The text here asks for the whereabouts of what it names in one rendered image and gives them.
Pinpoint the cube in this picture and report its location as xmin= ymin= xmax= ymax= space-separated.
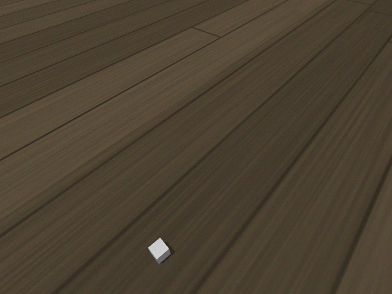
xmin=148 ymin=238 xmax=171 ymax=264

